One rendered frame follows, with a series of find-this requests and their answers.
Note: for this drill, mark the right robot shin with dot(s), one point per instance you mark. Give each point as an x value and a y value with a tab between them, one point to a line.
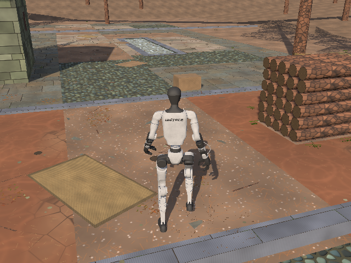
189	186

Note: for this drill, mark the robot right forearm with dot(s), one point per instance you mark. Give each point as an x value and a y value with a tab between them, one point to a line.
201	147

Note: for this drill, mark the robot right hand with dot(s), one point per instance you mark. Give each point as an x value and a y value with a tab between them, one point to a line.
207	163

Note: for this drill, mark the robot left forearm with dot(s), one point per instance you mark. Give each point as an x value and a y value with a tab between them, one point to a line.
148	141

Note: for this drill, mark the humanoid robot head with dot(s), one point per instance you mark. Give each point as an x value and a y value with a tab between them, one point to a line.
174	94

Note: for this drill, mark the left robot upper arm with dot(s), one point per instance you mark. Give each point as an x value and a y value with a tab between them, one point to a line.
154	124

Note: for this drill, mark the robot left hand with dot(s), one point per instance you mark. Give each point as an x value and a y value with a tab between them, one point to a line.
148	152

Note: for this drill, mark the right robot upper arm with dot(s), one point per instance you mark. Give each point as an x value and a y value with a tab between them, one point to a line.
194	124

